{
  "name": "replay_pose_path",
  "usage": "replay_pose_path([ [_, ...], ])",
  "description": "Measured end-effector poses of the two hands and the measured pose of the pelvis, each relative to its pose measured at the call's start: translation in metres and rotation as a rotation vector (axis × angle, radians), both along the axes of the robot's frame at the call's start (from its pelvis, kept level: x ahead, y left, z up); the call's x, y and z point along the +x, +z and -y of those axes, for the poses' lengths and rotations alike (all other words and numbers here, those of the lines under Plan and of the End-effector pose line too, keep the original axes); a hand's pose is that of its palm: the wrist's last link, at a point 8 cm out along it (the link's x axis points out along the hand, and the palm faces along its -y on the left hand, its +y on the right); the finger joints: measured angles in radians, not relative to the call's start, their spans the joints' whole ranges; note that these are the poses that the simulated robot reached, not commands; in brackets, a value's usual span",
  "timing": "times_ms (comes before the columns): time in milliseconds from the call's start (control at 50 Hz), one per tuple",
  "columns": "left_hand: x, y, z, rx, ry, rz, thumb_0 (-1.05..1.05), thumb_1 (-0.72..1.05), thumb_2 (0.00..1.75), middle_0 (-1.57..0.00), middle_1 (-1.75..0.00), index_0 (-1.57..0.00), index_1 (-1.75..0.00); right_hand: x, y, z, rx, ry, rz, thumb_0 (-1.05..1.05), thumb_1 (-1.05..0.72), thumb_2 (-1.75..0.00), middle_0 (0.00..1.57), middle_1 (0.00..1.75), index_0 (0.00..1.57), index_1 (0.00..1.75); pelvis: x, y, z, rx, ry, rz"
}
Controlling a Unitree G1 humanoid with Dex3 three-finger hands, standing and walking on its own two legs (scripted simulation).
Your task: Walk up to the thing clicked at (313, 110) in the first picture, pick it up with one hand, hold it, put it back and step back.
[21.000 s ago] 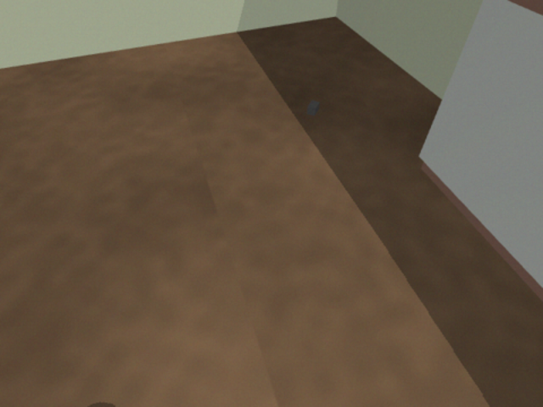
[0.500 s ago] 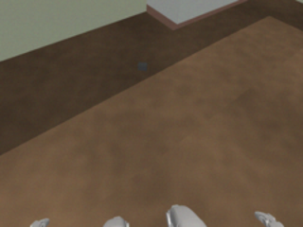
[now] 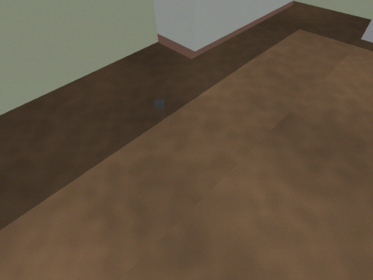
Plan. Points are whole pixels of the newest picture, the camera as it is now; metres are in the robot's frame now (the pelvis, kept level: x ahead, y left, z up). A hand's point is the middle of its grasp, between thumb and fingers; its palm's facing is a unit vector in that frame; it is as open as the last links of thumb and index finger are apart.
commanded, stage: walk up
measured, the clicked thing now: (159, 104) +1.51 +0.23 -0.73
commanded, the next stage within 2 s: stand in 0.56 s
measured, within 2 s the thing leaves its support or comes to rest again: neither
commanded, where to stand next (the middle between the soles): +0.08 +0.01 m, yaw +0 degrees
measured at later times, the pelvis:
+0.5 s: pelvis +0.02 +0.01 +0.02, yaw -4 degrees
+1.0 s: pelvis +0.02 +0.02 +0.03, yaw -1 degrees
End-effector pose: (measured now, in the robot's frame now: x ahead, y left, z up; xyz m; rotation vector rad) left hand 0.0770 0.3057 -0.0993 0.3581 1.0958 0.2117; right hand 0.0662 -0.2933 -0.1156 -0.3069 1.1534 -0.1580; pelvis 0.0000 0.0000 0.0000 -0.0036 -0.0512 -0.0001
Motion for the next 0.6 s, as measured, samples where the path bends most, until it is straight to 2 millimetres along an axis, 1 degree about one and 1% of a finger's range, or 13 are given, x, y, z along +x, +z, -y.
replay_pose_path([
  [140, 0.017, 0.004, 0.004, -0.024, -0.025, -0.020, 0.00, 0.90, 0.90, -0.21, -0.30, -0.21, -0.30, -0.007, 0.006, 0.002, -0.006, -0.044, -0.014, 0.01, -0.91, -0.90, 0.21, 0.30, 0.20, 0.30, 0.004, 0.008, -0.007, 0.006, -0.025, -0.010],
  [260, 0.028, 0.005, 0.001, -0.024, -0.034, -0.047, 0.00, 0.90, 0.90, -0.21, -0.30, -0.21, -0.30, -0.007, 0.012, 0.004, -0.020, -0.069, -0.043, 0.01, -0.91, -0.90, 0.21, 0.30, 0.20, 0.30, 0.007, 0.014, -0.009, 0.012, -0.039, -0.017],
  [420, 0.037, 0.006, -0.001, -0.020, -0.037, -0.080, 0.00, 0.90, 0.90, -0.20, -0.30, -0.20, -0.30, 0.004, 0.017, 0.004, -0.023, -0.100, -0.042, 0.01, -0.91, -0.90, 0.21, 0.30, 0.20, 0.30, 0.013, 0.018, -0.012, 0.012, -0.055, -0.016],
  [600, 0.048, 0.008, 0.002, -0.032, -0.047, -0.093, 0.00, 0.90, 0.90, -0.20, -0.30, -0.20, -0.30, 0.016, 0.020, -0.001, -0.014, -0.115, -0.032, 0.01, -0.91, -0.90, 0.21, 0.30, 0.20, 0.30, 0.018, 0.023, -0.014, 0.012, -0.059, -0.013],
])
